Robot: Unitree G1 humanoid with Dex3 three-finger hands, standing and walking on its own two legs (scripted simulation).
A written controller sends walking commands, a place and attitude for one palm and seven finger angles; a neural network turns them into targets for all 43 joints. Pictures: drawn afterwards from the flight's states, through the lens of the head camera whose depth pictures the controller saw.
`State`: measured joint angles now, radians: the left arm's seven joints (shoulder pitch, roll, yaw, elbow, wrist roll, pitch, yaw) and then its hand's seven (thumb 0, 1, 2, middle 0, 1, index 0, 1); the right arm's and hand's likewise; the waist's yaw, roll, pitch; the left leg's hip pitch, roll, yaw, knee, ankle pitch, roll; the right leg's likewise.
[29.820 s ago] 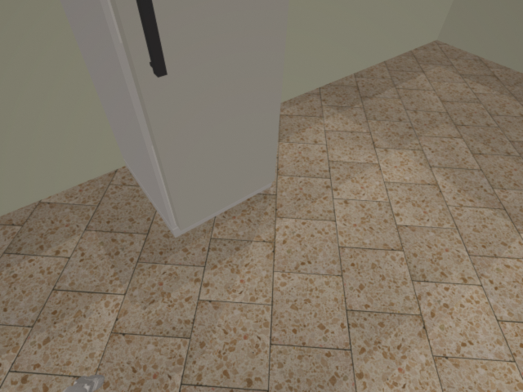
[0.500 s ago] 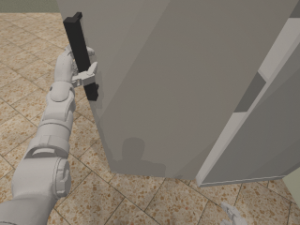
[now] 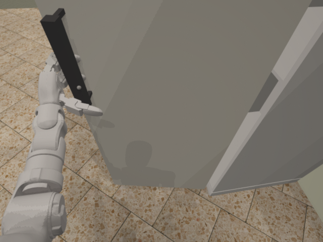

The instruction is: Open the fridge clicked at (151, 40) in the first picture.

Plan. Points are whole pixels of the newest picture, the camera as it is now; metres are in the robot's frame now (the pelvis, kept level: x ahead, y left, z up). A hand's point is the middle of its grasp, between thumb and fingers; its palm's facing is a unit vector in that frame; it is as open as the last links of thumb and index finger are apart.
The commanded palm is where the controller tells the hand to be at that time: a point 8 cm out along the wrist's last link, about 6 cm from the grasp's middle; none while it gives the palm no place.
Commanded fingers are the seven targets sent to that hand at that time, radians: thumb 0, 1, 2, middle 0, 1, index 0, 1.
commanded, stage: slip the hand off the handle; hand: left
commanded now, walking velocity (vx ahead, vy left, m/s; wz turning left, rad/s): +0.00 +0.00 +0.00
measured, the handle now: (74, 66) +0.47 +0.22 +0.18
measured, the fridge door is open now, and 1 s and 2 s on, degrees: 78 77 77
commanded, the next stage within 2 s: draw the hand back to the body in 1.64 s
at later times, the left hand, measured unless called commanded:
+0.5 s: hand (53, 88) +0.43 +0.27 +0.15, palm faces +0.26 -0.96 -0.14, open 14.7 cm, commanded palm +0.40 +0.31 +0.15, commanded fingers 0.00 -0.55 0.20 -0.25 -1.15 -0.25 -1.15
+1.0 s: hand (37, 106) +0.38 +0.29 +0.14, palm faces +0.26 -0.96 -0.12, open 14.7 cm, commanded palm +0.34 +0.33 +0.15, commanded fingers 0.00 -0.55 0.20 -0.25 -1.15 -0.25 -1.15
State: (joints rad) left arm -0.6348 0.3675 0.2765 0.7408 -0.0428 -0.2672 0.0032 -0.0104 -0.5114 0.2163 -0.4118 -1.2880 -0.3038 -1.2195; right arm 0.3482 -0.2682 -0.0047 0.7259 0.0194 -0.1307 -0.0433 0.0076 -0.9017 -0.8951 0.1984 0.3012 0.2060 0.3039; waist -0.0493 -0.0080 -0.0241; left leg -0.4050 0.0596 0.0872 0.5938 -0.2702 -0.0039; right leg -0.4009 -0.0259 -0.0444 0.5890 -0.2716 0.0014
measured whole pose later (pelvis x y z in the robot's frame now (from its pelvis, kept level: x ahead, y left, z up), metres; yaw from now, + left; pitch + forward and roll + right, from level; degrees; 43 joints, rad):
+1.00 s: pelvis +0.01 +0.01 -0.01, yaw +0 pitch +5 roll -1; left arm -0.39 0.43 0.41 0.55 -0.14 -0.24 -0.18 -0.01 -0.55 0.20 -0.25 -1.15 -0.25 -1.15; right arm 0.35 -0.26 0.01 0.64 0.03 -0.06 -0.06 0.01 -0.90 -0.89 0.20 0.30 0.21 0.30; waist -0.02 0.01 -0.07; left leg -0.43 0.06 0.08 0.67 -0.33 0.01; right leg -0.41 -0.03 -0.05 0.63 -0.31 0.02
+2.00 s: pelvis +0.02 +0.00 +0.00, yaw +1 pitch +0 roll +0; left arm -0.12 0.50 0.49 0.31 -0.39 0.03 -0.56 -0.02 -0.55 0.20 -0.25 -1.15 -0.25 -1.15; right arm 0.30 -0.29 0.05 0.58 0.07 -0.19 -0.11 0.01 -0.90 -0.90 0.20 0.30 0.21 0.30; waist 0.01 0.03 -0.07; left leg -0.29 0.05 0.06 0.61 -0.32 -0.01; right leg -0.27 -0.03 -0.06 0.59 -0.32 0.01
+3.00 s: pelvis +0.02 +0.01 +0.01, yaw +1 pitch -6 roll +0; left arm 0.44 0.33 0.34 -0.36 -0.08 -0.06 0.08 0.01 0.66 0.78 -0.21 -0.44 -0.22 -0.44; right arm 0.21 -0.23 0.02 0.66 -0.02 -0.16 -0.09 0.01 -0.90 -0.90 0.20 0.30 0.21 0.30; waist 0.08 0.04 0.01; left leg -0.08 0.03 0.07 0.42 -0.24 0.00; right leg -0.06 -0.04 -0.06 0.40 -0.24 0.02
